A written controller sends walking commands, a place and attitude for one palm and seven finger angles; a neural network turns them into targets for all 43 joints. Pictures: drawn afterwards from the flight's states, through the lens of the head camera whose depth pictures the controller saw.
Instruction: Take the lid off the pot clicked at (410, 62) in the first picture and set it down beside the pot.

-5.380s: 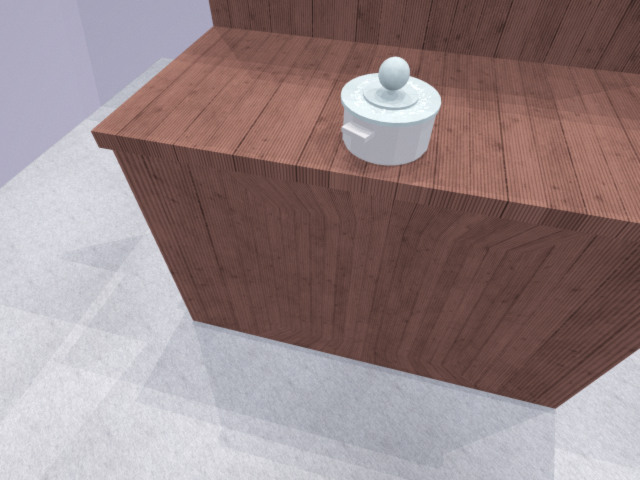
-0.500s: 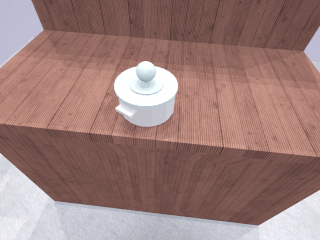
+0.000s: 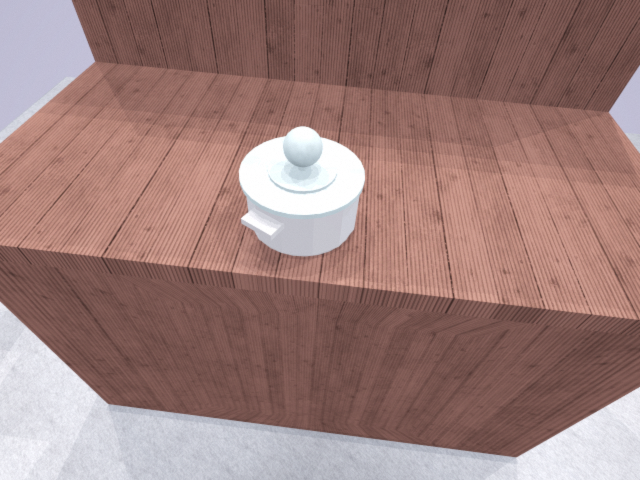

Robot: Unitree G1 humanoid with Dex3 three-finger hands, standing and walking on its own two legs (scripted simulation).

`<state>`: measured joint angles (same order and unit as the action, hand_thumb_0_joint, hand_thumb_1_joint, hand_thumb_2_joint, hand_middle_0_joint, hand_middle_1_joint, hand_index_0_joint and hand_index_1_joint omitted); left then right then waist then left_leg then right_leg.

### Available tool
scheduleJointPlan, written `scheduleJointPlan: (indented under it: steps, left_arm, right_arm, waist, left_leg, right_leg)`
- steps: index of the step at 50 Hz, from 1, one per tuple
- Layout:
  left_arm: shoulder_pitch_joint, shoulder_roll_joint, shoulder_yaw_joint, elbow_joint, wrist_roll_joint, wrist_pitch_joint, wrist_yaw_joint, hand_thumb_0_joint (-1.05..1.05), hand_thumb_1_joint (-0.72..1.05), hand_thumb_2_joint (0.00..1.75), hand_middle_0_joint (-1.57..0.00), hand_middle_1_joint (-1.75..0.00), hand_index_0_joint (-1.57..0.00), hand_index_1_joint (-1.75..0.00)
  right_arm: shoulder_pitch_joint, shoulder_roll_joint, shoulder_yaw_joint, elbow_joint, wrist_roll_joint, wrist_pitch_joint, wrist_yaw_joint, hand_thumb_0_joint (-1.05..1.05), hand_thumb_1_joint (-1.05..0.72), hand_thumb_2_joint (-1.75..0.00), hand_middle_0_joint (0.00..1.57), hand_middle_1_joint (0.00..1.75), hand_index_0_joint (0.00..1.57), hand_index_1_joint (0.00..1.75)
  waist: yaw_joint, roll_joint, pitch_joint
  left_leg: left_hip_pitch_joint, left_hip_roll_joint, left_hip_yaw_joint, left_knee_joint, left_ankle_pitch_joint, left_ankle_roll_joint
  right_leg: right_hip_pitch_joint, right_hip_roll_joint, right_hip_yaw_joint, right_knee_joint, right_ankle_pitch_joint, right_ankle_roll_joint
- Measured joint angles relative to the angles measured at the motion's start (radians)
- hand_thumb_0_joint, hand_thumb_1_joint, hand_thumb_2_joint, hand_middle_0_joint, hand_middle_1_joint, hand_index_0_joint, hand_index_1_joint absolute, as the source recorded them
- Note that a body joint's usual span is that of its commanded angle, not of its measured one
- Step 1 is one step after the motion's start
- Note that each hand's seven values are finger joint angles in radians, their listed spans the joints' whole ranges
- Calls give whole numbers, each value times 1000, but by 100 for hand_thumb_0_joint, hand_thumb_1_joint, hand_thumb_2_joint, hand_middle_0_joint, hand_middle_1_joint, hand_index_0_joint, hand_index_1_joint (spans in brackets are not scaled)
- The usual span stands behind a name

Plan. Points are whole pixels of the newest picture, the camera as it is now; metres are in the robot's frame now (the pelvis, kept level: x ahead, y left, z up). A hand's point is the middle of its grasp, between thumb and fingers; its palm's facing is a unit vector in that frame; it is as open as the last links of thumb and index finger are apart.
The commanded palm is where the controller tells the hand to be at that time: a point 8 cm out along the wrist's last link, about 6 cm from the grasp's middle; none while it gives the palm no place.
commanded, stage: lift the closed hand beside the body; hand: left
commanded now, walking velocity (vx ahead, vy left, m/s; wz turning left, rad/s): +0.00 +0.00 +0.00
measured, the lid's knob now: (302, 147) +0.50 +0.06 +0.17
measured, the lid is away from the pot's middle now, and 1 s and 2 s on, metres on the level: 0.00 0.00 0.00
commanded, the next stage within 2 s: raise the hand higher, near the body in 0.62 s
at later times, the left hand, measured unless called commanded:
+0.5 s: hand out of the picture +0.12 +0.22 +0.01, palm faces +0.31 -0.91 -0.27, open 3.6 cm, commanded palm +0.07 +0.26 +0.05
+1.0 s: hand (65, 423) +0.15 +0.24 +0.10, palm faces +0.36 -0.81 -0.46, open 3.1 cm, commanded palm +0.08 +0.27 +0.14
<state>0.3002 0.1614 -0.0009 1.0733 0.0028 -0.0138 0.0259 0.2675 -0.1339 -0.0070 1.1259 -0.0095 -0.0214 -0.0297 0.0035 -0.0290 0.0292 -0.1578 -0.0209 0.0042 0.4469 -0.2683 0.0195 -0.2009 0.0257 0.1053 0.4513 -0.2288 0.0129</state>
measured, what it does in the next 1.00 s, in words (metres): stands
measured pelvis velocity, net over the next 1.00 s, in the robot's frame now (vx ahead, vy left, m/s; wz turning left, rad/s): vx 0.02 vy -0.01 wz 0.06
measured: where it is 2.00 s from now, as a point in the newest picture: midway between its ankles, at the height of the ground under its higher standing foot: outside the picture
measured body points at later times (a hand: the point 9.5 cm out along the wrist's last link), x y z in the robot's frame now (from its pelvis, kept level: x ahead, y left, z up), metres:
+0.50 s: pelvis -0.01 +0.00 +0.00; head -0.02 +0.00 +0.45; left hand +0.10 +0.26 +0.03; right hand +0.25 -0.19 -0.03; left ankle -0.02 +0.11 -0.74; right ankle +0.01 -0.13 -0.74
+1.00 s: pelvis +0.02 -0.01 +0.00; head +0.02 -0.02 +0.45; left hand +0.12 +0.28 +0.13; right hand +0.23 -0.21 -0.08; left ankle -0.02 +0.11 -0.74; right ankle +0.01 -0.13 -0.74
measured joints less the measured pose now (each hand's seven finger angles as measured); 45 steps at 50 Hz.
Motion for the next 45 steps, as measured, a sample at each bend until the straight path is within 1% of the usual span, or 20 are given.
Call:
scheduleJointPlan:
  steps: [1, 2, 3, 4, 5, 6, 7, 8, 10, 12, 15, 18, 22, 28, 31, 35, 40, 45]
  left_arm:
    - [-1, -4, -3, 4, 4, -6, 8, 0, 91, 90, -20, -30, -20, -30]
    - [29, -6, 8, -108, -26, 34, 21, 0, 92, 90, -20, -30, -20, -31]
    - [74, 4, 2, -270, -51, 55, 51, 1, 93, 90, -21, -31, -21, -31]
    - [116, 14, -11, -427, -62, 63, 82, 2, 93, 90, -21, -32, -22, -32]
    - [143, 23, -24, -557, -60, 66, 108, 2, 94, 90, -23, -33, -23, -33]
    - [152, 28, -33, -649, -49, 60, 124, 2, 94, 90, -24, -34, -24, -35]
    - [145, 27, -36, -696, -34, 42, 134, 2, 94, 90, -26, -37, -26, -37]
    - [128, 22, -31, -715, -21, 26, 135, 2, 94, 90, -28, -39, -28, -39]
    - [107, 14, -11, -756, -10, 13, 117, 1, 93, 90, -33, -45, -33, -45]
    - [137, 13, 3, -852, -13, 4, 91, 1, 93, 90, -39, -52, -40, -52]
    - [211, 22, 12, -1002, -17, -28, 67, 1, 92, 90, -50, -64, -51, -64]
    - [249, 31, 27, -1075, -20, -49, 53, 1, 91, 90, -63, -77, -63, -77]
    - [294, 51, 50, -1180, -24, -33, 50, 1, 91, 90, -79, -95, -80, -96]
    - [339, 76, 96, -1296, -28, -21, 51, 1, 90, 90, -105, -123, -105, -123]
    - [354, 89, 120, -1347, -30, -18, 49, 1, 90, 90, -115, -134, -115, -134]
    - [369, 108, 158, -1399, -31, -19, 46, 1, 90, 90, -123, -142, -123, -143]
    - [386, 135, 208, -1456, -30, -30, 47, 1, 90, 90, -127, -147, -127, -148]
    - [407, 149, 232, -1496, -27, -43, 46, 1, 90, 90, -129, -149, -129, -149]
  right_arm:
    - [0, -4, 2, -7, 1, 3, 2, 0, -91, -89, 20, 30, 20, 30]
    - [10, -13, 8, -41, 6, -2, 5, 1, -91, -89, 20, 30, 20, 30]
    - [31, -22, 10, -82, 19, -37, 1, 1, -91, -89, 20, 30, 20, 30]
    - [51, -32, 10, -117, 34, -79, -5, 1, -92, -89, 20, 30, 20, 30]
    - [63, -44, 10, -150, 44, -115, -9, 1, -92, -89, 20, 30, 20, 30]
    - [66, -59, 11, -179, 45, -143, -10, 1, -92, -89, 20, 30, 20, 30]
    - [56, -74, 9, -207, 42, -159, -7, 1, -92, -89, 20, 30, 20, 30]
    - [36, -86, 4, -236, 38, -162, 1, 1, -91, -89, 20, 30, 20, 30]
    - [-15, -98, -7, -301, 31, -155, 18, 1, -91, -89, 20, 30, 20, 30]
    - [-61, -99, -12, -377, 29, -150, 26, 1, -91, -89, 20, 30, 20, 30]
    - [-107, -94, -14, -492, 27, -149, 23, 1, -91, -89, 20, 30, 20, 30]
    - [-141, -94, -13, -574, 24, -139, 13, 1, -91, -89, 20, 30, 20, 30]
    - [-153, -98, -3, -628, 11, -132, -1, 1, -90, -90, 20, 30, 20, 30]
    - [-131, -80, 24, -613, -3, -116, -9, 1, -90, -90, 20, 30, 20, 30]
    - [-110, -63, 35, -584, -6, -111, -11, 1, -90, -89, 20, 30, 20, 30]
    - [-88, -44, 42, -544, -6, -106, -13, 1, -90, -89, 20, 30, 20, 30]
    - [-72, -39, 35, -509, -3, -109, -18, 1, -90, -89, 20, 30, 21, 30]
    - [-76, -54, 11, -500, 4, -117, -24, 1, -90, -89, 20, 30, 21, 30]
  waist:
    - [-1, 8, 1]
    - [-2, 14, 14]
    - [3, 20, 22]
    - [7, 26, 22]
    - [6, 34, 19]
    - [2, 44, 13]
    - [-6, 53, 5]
    - [-14, 59, -3]
    - [-23, 61, -15]
    - [-24, 55, -24]
    - [-14, 48, -36]
    - [8, 42, -35]
    - [47, 41, -29]
    - [79, 56, -24]
    - [86, 66, -20]
    - [85, 79, -13]
    - [80, 88, -8]
    - [74, 90, -8]
  left_leg:
    - [-12, 4, -3, 17, -5, 0]
    - [-17, 5, -8, 33, -10, 1]
    - [-18, 2, -13, 40, -12, 2]
    - [-14, -3, -19, 40, -10, 4]
    - [-6, -11, -28, 34, -5, 8]
    - [0, -19, -38, 29, 0, 11]
    - [0, -26, -47, 29, 4, 14]
    - [-6, -31, -52, 32, 7, 17]
    - [-20, -37, -50, 41, 10, 18]
    - [-23, -35, -39, 42, 10, 17]
    - [-23, -28, -33, 44, 7, 14]
    - [-35, -22, -42, 56, 2, 10]
    - [-35, -15, -58, 60, -3, 4]
    - [-23, -10, -78, 61, -15, -1]
    - [-9, -9, -81, 55, -20, -2]
    - [6, -6, -79, 46, -25, -4]
    - [18, -1, -72, 34, -28, -6]
    - [22, 2, -64, 29, -31, -7]
  right_leg:
    - [-3, 4, -3, -1, 2, 1]
    - [1, 5, -8, 0, 4, 3]
    - [4, 2, -13, 3, 3, 3]
    - [12, -4, -20, 1, 3, 3]
    - [24, -12, -29, -5, 2, 5]
    - [34, -20, -38, -9, 2, 7]
    - [38, -27, -47, -10, 1, 9]
    - [33, -33, -53, -6, 0, 12]
    - [14, -38, -51, 12, -2, 16]
    - [3, -35, -41, 23, -2, 17]
    - [1, -29, -35, 25, -1, 13]
    - [-3, -22, -44, 24, -1, 11]
    - [9, -16, -61, 10, 0, 5]
    - [33, -12, -81, -3, -10, -2]
    - [46, -11, -84, -6, -17, -4]
    - [58, -9, -82, -11, -23, -7]
    - [65, -4, -75, -17, -26, -9]
    - [64, -1, -67, -19, -28, -9]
